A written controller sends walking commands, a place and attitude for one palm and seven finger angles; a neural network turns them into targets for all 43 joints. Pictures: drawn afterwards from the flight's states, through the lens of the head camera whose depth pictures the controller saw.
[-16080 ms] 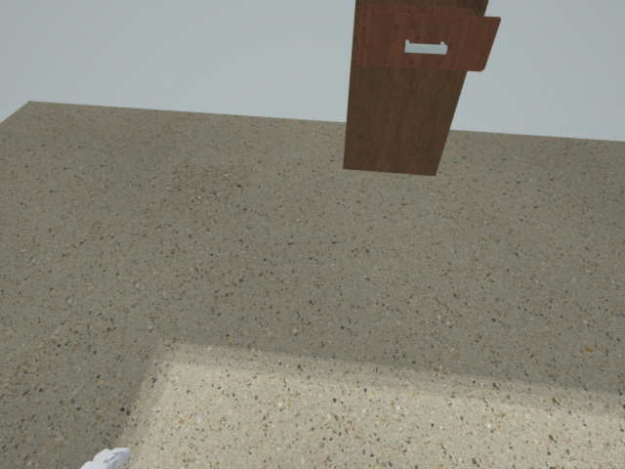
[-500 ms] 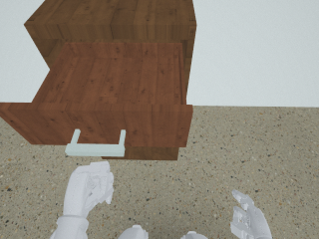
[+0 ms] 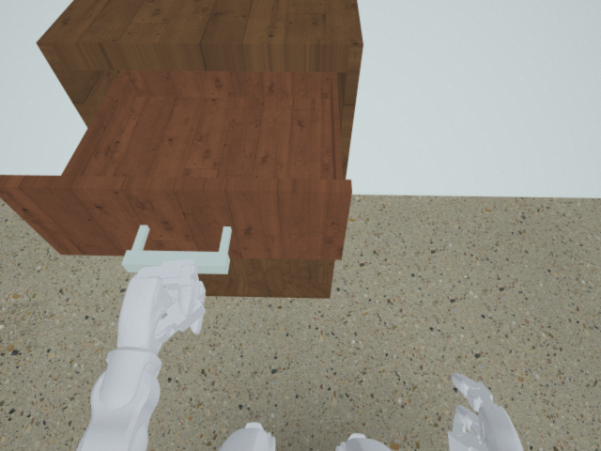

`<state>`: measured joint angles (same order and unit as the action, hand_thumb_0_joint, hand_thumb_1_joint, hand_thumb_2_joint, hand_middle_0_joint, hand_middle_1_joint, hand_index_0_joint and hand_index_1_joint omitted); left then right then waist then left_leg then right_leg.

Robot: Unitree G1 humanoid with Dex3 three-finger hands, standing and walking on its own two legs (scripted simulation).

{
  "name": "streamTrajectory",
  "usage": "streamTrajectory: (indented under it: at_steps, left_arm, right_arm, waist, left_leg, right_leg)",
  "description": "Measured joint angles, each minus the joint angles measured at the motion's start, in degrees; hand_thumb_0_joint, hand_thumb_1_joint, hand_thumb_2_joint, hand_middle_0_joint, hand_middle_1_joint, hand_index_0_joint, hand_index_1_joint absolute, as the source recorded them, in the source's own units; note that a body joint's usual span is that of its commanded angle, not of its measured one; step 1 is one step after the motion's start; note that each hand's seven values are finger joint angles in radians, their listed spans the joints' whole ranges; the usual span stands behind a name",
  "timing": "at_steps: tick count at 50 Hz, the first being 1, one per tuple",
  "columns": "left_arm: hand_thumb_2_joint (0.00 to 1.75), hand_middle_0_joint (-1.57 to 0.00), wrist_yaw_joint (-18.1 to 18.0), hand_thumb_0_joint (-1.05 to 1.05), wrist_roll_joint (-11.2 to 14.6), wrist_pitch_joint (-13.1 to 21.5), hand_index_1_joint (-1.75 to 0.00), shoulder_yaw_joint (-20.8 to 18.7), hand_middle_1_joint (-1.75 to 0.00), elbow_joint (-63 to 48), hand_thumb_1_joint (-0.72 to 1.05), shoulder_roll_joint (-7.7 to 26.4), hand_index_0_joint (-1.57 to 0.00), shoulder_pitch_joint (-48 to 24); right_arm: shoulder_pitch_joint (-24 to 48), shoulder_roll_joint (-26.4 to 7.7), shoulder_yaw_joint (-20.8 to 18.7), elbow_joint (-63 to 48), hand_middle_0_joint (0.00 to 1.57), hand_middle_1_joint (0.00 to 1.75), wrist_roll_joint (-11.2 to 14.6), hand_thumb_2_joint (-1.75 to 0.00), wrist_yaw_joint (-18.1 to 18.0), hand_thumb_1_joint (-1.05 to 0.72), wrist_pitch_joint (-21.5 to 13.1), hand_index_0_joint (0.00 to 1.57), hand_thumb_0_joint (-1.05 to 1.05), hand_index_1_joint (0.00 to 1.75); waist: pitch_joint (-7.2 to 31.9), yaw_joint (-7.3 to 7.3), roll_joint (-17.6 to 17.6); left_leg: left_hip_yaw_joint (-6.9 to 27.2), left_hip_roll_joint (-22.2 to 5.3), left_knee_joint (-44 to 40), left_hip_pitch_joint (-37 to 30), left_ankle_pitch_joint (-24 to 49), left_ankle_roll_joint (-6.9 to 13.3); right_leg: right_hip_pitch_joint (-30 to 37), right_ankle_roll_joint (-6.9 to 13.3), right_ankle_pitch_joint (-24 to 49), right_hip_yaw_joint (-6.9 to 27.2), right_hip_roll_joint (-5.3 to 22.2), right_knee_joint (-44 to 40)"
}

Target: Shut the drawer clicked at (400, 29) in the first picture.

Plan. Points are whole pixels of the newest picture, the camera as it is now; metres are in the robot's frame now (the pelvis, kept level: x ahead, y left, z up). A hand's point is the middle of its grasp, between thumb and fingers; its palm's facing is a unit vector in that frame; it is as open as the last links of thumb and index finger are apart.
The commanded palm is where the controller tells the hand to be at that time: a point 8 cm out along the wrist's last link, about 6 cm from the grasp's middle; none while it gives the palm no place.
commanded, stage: push the drawer shut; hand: left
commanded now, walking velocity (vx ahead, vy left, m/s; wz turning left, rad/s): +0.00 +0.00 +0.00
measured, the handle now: (181, 247) +0.37 +0.17 +0.06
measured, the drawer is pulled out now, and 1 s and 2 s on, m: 0.24 0.11 0.00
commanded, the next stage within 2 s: none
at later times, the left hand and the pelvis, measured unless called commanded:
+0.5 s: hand (202, 256) +0.35 +0.14 +0.06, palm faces -0.05 -1.00 -0.04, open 3.0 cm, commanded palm +0.34 +0.20 +0.06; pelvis -0.01 +0.02 +0.00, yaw -1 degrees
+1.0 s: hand (215, 217) +0.42 +0.13 +0.06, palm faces -0.01 -1.00 -0.05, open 3.0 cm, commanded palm +0.40 +0.19 +0.06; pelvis -0.01 +0.02 +0.00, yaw -2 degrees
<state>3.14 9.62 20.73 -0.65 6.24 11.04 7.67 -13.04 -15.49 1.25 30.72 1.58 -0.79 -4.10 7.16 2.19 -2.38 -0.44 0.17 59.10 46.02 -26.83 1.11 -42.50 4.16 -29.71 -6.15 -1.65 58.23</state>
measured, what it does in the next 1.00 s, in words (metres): stands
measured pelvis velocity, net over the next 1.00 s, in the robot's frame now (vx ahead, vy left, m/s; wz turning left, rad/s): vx -0.01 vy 0.02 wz -0.03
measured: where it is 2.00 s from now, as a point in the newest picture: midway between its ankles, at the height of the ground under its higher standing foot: outside the picture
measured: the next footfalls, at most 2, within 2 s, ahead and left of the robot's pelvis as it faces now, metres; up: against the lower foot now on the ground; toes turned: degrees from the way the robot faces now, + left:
none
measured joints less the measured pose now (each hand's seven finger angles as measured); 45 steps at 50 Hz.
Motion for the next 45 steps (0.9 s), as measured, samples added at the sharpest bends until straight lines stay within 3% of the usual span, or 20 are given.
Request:
streamTrajectory:
  at_steps: [14, 45]
  left_arm:
    - [0.9, -1.4, 0.3, -0.02, 0.4, -0.9, -1.6, -1.9, -1.6, 11.9, 0.8, 0.5, -1.4, -12.7]
    - [0.91, -1.4, -4.9, -0.02, -3.2, 2.0, -1.6, -5.0, -1.6, 32.6, 0.82, 0.1, -1.4, -33.0]
  right_arm:
    - [0.4, 0.9, 0.9, 1.9, 0.2, 0.3, 0.3, -0.89, 0.0, -0.91, 0.5, 0.21, 0.01, 0.3]
    - [-3.4, 0.9, 0.2, 4.8, 0.2, 0.3, -0.8, -0.89, 1.9, -0.91, 3.9, 0.21, 0.01, 0.3]
  waist:
    - [-0.4, 0.64, 0.2]
    - [-0.1, 2.89, 0.4]
  left_leg:
    - [-0.8, 0.1, -1.4, -0.5, 1.2, 0.8]
    - [-2.1, 0.3, -0.9, 2.8, 1.5, 2.1]
  right_leg:
    - [0.3, -0.8, 1.6, 0.9, 0.1, -1.6]
    - [-3.2, -2.0, 2.4, 2.1, 0.4, -1.1]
